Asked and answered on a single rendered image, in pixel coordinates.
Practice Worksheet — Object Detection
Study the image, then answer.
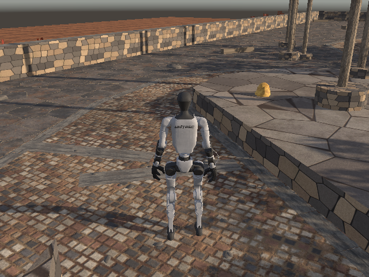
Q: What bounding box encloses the right robot hand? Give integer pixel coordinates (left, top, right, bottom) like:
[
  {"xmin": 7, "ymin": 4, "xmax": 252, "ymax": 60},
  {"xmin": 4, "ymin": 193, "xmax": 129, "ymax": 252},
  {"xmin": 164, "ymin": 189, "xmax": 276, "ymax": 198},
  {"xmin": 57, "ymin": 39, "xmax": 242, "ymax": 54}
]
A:
[{"xmin": 204, "ymin": 167, "xmax": 217, "ymax": 183}]

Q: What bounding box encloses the left robot forearm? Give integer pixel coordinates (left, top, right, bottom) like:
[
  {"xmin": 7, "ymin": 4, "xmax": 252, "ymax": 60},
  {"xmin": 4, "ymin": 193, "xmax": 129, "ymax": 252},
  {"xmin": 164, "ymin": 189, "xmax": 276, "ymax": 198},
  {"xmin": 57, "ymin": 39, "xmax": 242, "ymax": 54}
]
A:
[{"xmin": 153, "ymin": 140, "xmax": 164, "ymax": 167}]

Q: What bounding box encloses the left robot hand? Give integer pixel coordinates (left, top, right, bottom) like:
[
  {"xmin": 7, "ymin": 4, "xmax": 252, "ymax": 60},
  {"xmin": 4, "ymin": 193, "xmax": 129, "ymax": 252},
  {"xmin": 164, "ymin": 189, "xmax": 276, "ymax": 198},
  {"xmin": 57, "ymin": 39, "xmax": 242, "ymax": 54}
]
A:
[{"xmin": 152, "ymin": 165, "xmax": 165, "ymax": 180}]

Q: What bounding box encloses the left robot upper arm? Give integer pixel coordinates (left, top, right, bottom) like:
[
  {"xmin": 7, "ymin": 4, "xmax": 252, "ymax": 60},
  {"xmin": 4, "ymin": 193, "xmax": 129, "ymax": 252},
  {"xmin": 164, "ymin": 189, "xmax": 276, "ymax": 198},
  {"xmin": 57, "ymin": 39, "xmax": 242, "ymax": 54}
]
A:
[{"xmin": 158, "ymin": 117, "xmax": 172, "ymax": 148}]

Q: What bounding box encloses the robot torso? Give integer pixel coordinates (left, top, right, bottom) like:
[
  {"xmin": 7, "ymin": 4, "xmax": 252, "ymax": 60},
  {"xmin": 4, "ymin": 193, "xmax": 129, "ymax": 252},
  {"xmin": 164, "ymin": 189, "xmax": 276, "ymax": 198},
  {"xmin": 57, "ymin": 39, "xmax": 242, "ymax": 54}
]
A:
[{"xmin": 171, "ymin": 115, "xmax": 198, "ymax": 173}]

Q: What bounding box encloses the right robot forearm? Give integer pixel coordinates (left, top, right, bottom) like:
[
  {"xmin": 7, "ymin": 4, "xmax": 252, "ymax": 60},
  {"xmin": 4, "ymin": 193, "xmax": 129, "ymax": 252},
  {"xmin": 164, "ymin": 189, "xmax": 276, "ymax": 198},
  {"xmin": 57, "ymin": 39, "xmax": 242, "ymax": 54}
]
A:
[{"xmin": 205, "ymin": 141, "xmax": 216, "ymax": 169}]

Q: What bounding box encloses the right robot upper arm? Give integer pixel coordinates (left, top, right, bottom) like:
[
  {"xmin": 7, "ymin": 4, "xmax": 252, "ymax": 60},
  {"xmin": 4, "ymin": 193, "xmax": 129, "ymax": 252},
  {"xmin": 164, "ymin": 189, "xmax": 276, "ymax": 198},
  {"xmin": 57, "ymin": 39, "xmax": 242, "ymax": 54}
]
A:
[{"xmin": 197, "ymin": 117, "xmax": 211, "ymax": 149}]

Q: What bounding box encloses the right robot foot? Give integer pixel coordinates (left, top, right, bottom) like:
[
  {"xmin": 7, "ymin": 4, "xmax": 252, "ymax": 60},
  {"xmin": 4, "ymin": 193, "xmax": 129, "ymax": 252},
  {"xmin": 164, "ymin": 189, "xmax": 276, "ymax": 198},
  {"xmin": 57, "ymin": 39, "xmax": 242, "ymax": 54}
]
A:
[{"xmin": 194, "ymin": 222, "xmax": 203, "ymax": 236}]

